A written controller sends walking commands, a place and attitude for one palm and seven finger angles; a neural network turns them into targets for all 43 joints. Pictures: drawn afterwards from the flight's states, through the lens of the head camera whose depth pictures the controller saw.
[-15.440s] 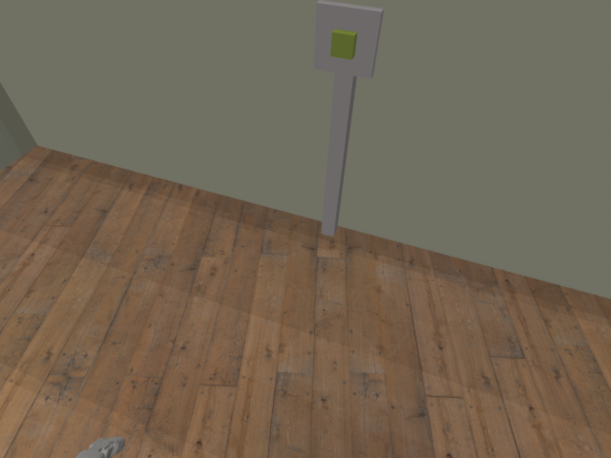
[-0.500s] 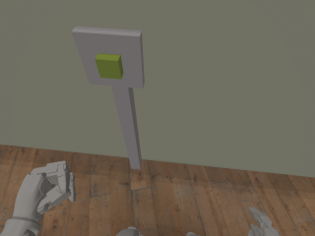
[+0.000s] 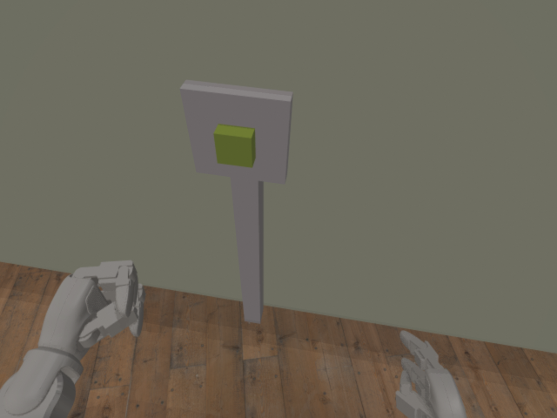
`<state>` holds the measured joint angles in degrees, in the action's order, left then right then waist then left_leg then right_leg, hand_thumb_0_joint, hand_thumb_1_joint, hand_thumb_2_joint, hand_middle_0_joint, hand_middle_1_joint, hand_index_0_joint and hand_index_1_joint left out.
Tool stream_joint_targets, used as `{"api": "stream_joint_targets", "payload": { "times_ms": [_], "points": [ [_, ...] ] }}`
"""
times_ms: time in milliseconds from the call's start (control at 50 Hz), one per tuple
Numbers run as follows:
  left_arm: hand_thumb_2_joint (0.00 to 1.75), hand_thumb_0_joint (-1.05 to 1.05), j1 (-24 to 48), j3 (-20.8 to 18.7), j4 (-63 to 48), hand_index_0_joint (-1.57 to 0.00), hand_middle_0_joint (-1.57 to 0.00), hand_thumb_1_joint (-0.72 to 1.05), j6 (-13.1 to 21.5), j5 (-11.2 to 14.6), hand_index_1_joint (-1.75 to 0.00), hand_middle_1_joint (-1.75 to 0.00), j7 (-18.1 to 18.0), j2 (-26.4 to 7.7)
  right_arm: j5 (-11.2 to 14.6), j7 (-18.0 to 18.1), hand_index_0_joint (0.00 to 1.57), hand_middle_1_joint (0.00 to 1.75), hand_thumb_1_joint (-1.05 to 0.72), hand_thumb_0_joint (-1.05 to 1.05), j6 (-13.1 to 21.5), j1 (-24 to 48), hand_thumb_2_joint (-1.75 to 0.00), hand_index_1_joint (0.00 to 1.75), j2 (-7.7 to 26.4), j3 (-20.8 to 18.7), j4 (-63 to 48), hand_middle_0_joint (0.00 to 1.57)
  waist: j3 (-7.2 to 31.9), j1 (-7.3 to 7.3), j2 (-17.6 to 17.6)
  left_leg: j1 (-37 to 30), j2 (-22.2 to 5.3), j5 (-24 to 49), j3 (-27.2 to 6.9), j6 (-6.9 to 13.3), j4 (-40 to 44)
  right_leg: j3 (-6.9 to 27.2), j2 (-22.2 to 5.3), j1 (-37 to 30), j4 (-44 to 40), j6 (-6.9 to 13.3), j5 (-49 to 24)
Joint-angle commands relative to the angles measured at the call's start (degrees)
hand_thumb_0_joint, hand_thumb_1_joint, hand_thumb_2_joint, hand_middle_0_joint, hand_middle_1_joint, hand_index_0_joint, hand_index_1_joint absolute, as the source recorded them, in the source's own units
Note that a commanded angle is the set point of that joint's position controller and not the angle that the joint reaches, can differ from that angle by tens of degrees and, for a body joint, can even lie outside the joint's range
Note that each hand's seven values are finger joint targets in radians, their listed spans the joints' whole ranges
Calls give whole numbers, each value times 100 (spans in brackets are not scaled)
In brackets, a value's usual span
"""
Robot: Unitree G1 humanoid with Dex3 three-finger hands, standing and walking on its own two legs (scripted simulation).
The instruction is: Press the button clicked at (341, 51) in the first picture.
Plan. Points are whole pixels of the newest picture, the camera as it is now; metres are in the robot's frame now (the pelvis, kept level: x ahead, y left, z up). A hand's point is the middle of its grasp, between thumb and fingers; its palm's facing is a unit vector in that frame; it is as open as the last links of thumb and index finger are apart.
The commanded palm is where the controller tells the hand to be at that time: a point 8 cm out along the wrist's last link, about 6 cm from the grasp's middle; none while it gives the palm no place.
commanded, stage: raise the hand and make a fist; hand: left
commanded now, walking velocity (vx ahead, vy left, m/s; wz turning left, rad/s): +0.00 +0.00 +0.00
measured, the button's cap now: (236, 144) +0.53 +0.13 +0.11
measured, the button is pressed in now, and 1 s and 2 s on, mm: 0 0 0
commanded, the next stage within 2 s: aim a knuckle at the button in 0.50 s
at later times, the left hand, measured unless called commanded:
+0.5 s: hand (148, 309) +0.22 +0.18 +0.10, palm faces -0.04 -1.00 -0.07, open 3.1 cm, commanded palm +0.19 +0.24 +0.11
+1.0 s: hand (188, 263) +0.29 +0.15 +0.10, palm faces -0.08 -1.00 -0.04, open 3.1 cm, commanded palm +0.26 +0.21 +0.10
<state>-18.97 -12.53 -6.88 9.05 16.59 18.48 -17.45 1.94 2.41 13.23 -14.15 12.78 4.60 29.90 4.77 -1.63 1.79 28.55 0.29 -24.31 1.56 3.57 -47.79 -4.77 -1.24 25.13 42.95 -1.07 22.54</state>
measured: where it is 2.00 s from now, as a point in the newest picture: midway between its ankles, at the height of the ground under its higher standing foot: outside the picture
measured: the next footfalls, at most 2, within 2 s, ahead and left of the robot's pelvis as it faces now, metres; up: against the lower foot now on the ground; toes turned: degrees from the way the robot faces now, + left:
none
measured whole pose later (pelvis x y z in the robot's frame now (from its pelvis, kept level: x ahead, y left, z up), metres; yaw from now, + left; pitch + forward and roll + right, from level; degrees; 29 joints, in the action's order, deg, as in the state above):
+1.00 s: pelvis -0.01 -0.05 +0.01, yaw +0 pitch +5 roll +0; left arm -0.4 -14.2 13.6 10.7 17.6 21.3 -17.8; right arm 2.7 4.7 13.5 -15.0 15.9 2.7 35.2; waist 3.3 0.7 2.2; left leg 26.1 -1.3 -21.1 1.2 0.2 -42.6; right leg -5.0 0.5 24.7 41.5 2.2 21.5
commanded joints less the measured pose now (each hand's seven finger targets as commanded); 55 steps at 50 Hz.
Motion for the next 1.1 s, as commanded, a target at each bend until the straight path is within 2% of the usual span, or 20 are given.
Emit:
{"api": "stream_joint_targets", "payload": {
  "times_ms": [0, 20, 40, 80, 160, 240, 380, 500, 540, 580, 620, 640, 680, 720, 740, 820, 860, 940, 1020, 1080],
  "points": [
    [90, 0, 988, -525, -1121, -130, -130, 90, 394, 191, -150, -150, 10, -693, 49, 103, 20, 30, -90, 0, 358, 331, -90, 30, 869, -421, -718, 20, 740, 149, 434, -1053, -219, 1974, -734, -470, 1148, -131, 314, -19, -435, 277, -1194],
    [90, 0, 1064, -467, -1042, -130, -130, 90, 316, 159, -150, -150, 66, -720, 62, 108, 20, 30, -90, 0, 362, 338, -90, 30, 901, -416, -702, 20, 725, 155, 539, -1047, -223, 1919, -752, -466, 1183, -122, 295, -14, -463, 273, -1147],
    [90, 0, 1066, -420, -859, -130, -130, 90, 215, 161, -150, -150, 136, -695, 61, 113, 20, 30, -90, 0, 364, 350, -90, 30, 921, -405, -696, 20, 617, 177, 320, -978, -208, 1810, -751, -423, 1208, -119, 314, -84, -529, 281, -1135],
    [90, 0, 1134, -402, -822, -130, -130, 90, 58, 158, -150, -150, 234, -756, 100, 145, 20, 30, -90, 0, 378, 399, -90, 30, 931, -422, -694, 20, 578, 154, 348, -996, -200, 1676, -743, -400, 1285, -117, 284, -144, -609, 277, -1096],
    [90, 0, 865, -607, -692, -130, -130, 90, -136, 214, -150, -150, 310, -868, 84, 153, 20, 30, -90, 0, 393, 459, -90, 30, 941, -421, -761, 20, 592, 41, 167, -931, -139, 1658, -658, -349, 1346, -106, 279, -325, -697, 277, -1194],
    [90, 0, 1004, -907, -950, -130, -130, 90, 78, 323, -150, -150, 136, -1030, 31, 141, 20, 30, -90, 0, 412, 462, -90, 30, 918, -419, -748, 20, 615, -13, 43, -935, -108, 1657, -578, -338, 1345, -71, 311, -430, -726, 289, -1221],
    [90, 0, 1045, -536, -838, -130, -130, 90, 348, 152, -150, -150, 37, -748, 65, 110, 20, 30, -90, 0, 476, 411, -90, 30, 907, -452, -657, 20, 399, 119, 463, -904, -75, 1219, -502, -290, 1321, 23, 256, -236, -817, 278, -882],
    [90, 0, 998, -681, -775, -130, -130, 90, 303, 174, -150, -150, 165, -954, 75, 171, 20, 30, -90, 0, 505, 442, -90, 30, 925, -470, -666, 20, 514, 109, 127, -852, -28, 1157, -420, -211, 1244, 132, 217, -369, -943, 238, -870],
    [90, 0, 1046, -818, -726, -130, -130, 90, 349, 247, -150, -150, 158, -1059, 48, 196, 20, 30, -90, 0, 506, 440, -90, 30, 931, -448, -652, 20, 504, 108, -153, -768, -18, 1205, -401, -191, 1185, 195, 231, -426, -974, 214, -902],
    [90, 0, 1122, -824, -724, -130, -130, 90, 416, 328, -150, -150, 154, -961, 61, 211, 20, 30, -90, 0, 513, 481, -90, 30, 896, -441, -636, 20, 498, 103, -52, -764, 4, 1178, -365, -196, 1163, 238, 200, -417, -997, 202, -868],
    [90, 0, 1575, -708, -581, -130, -130, 90, 503, 341, -150, -150, 150, -874, 68, 243, 20, 30, -90, 0, 512, 475, -90, 30, 895, -430, -529, 20, 385, 195, 111, -774, 14, 1068, -343, -203, 1122, 269, 186, -280, -1017, 182, -761],
    [90, 0, 1775, -728, -379, -130, -130, 90, 494, 317, -150, -150, 151, -990, 68, 258, 20, 30, -90, 0, 492, 436, -90, 30, 932, -417, -473, 20, 229, 263, -89, -673, -7, 978, -363, -190, 1089, 311, 213, -199, -1050, 181, -605],
    [90, 0, 2201, -677, -48, -130, -130, 90, 509, 280, -150, -150, 201, -1030, 94, 309, 20, 30, -90, 0, 475, 424, -90, 30, 949, -439, -383, 20, 157, 337, -13, -611, 8, 837, -338, -184, 1041, 423, 152, -94, -1138, 158, -385],
    [90, 0, 2435, -519, 188, -130, -130, 90, 501, 233, -150, -150, 276, -948, 107, 329, 20, 30, -90, 0, 479, 425, -90, 30, 946, -430, -360, 20, 253, 337, 74, -624, 25, 856, -328, -175, 1025, 475, 116, -119, -1146, 157, -401],
    [90, 0, 2549, -578, 295, -130, -130, 90, 486, 228, -150, -150, 310, -1071, 106, 345, 20, 30, -90, 0, 468, 402, -90, 30, 969, -442, -360, 20, 368, 345, -163, -596, 16, 935, -330, -163, 973, 531, 124, -200, -1129, 142, -462],
    [90, 0, 2817, -667, 526, -130, -130, 90, 475, 220, -150, -150, 383, -1173, 112, 358, 20, 30, -90, 0, 465, 408, -90, 30, 944, -453, -364, 20, 898, 218, 87, -736, 34, 1342, -286, -177, 966, 540, 60, -532, -1000, 148, -1067],
    [90, 0, 2898, -583, 667, -130, -130, 90, 487, 237, -150, -150, 343, -1059, 105, 333, 20, 30, -90, 0, 447, 399, -90, 30, 922, -440, -386, 20, 914, 201, 4, -681, 36, 1422, -278, -179, 962, 532, 71, -555, -947, 146, -1229],
    [90, 0, 2816, -965, 1128, -130, -130, 90, 528, 245, -150, -150, 172, -1322, 66, 277, 20, 30, -90, 0, 357, 307, -90, 30, 959, -469, -369, 20, 942, 96, -408, -507, 35, 1645, -238, -192, 959, 554, 64, -752, -846, 106, -1682],
    [90, 0, 3111, -659, 1123, -130, -130, 90, 601, 111, -150, -150, 94, -1023, 89, 197, 20, 30, -90, 0, 259, 283, -90, 30, 915, -497, -401, 20, 921, 158, 89, -676, 47, 1760, -149, -211, 1028, 428, 76, -572, -765, 144, -1919],
    [90, 0, 3501, -520, 1206, -130, -130, 90, 661, 50, -150, -150, 43, -967, 87, 179, 20, 30, -90, 0, 204, 195, -90, 30, 938, -536, -369, 20, 983, 255, -64, -732, 24, 1771, -162, -194, 993, 433, 107, -492, -744, 140, -1952]
  ]
}}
